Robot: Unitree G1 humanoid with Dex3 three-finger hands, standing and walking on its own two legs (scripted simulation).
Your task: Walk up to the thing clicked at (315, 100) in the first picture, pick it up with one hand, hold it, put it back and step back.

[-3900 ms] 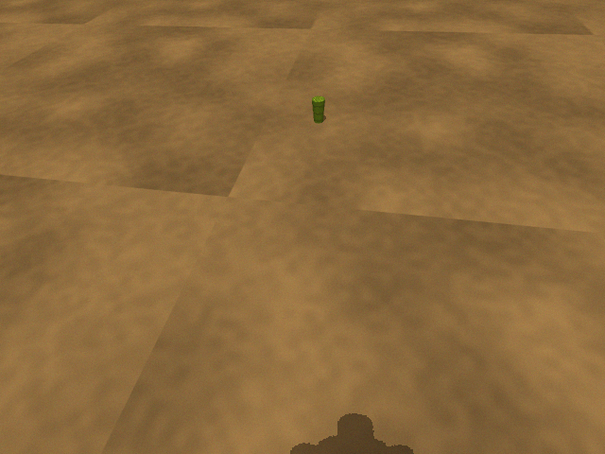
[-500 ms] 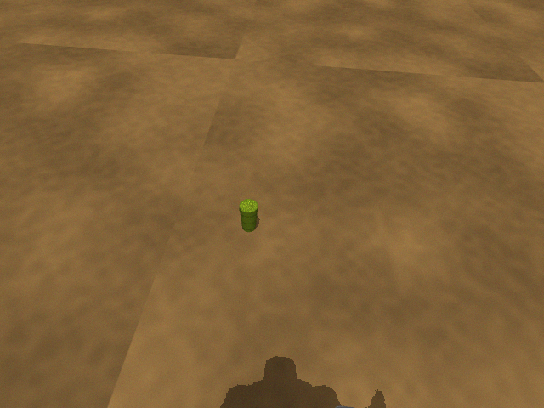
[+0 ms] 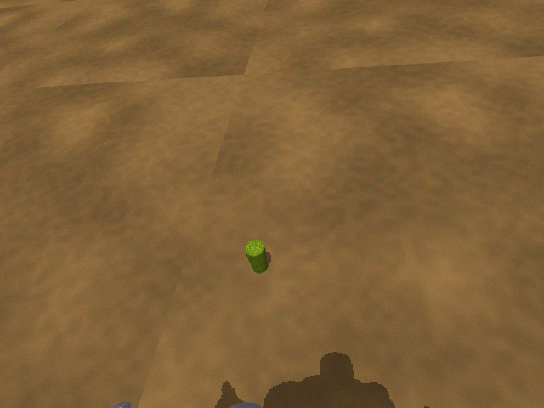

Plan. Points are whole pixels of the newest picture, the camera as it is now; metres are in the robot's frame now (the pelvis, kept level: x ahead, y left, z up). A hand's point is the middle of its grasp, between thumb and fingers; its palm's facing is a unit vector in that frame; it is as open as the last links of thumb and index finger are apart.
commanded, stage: walk up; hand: left
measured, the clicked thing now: (257, 257) +0.81 +0.20 -0.69
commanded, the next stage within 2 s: none
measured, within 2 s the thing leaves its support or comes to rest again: neither
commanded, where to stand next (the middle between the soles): +0.49 -0.01 m, yaw +0 degrees
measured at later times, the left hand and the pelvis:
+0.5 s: hand (144, 370) +0.23 +0.30 -0.15, palm faces -0.03 -0.94 -0.34, open 7.4 cm; pelvis +0.19 +0.02 +0.00, yaw +1 degrees
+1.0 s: hand (173, 291) +0.37 +0.27 -0.13, palm faces +0.02 -0.91 -0.42, open 7.4 cm; pelvis +0.36 -0.01 +0.00, yaw +2 degrees
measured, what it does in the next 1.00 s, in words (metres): walks ahead: left foot, then right foot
